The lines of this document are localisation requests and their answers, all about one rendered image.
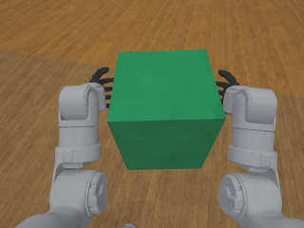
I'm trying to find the left robot forearm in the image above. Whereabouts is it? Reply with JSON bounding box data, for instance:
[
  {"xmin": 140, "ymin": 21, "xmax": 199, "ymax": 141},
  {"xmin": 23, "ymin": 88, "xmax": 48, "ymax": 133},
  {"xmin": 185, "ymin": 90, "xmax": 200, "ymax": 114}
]
[{"xmin": 49, "ymin": 83, "xmax": 106, "ymax": 207}]

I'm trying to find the robot left upper arm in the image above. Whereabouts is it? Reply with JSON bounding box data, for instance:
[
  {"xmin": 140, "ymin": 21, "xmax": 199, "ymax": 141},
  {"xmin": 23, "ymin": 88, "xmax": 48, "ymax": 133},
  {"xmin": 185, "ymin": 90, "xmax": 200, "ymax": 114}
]
[{"xmin": 15, "ymin": 170, "xmax": 108, "ymax": 228}]

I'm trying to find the right robot hand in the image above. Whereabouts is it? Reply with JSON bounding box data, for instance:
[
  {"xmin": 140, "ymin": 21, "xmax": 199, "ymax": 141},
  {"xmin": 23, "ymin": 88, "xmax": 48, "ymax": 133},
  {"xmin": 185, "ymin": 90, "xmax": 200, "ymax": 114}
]
[{"xmin": 216, "ymin": 69, "xmax": 239, "ymax": 114}]

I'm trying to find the carton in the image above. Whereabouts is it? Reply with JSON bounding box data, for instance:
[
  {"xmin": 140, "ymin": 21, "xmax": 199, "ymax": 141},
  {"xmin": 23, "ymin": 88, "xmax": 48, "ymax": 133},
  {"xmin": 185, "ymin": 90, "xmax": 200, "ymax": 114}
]
[{"xmin": 107, "ymin": 49, "xmax": 226, "ymax": 170}]

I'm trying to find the left robot hand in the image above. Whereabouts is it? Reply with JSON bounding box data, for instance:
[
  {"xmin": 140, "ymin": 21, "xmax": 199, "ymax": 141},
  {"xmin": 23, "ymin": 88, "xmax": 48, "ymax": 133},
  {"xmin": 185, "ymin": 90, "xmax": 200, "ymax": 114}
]
[{"xmin": 89, "ymin": 66, "xmax": 114, "ymax": 108}]

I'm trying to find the robot right upper arm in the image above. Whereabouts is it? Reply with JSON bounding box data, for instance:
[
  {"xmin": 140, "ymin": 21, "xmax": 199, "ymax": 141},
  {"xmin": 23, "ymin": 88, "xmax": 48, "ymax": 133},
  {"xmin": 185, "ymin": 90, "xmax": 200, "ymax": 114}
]
[{"xmin": 218, "ymin": 172, "xmax": 304, "ymax": 228}]

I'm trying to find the right robot forearm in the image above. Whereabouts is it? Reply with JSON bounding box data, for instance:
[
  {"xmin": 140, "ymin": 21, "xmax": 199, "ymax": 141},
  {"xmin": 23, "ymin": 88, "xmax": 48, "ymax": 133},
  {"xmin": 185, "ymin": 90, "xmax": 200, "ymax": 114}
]
[{"xmin": 222, "ymin": 85, "xmax": 282, "ymax": 207}]

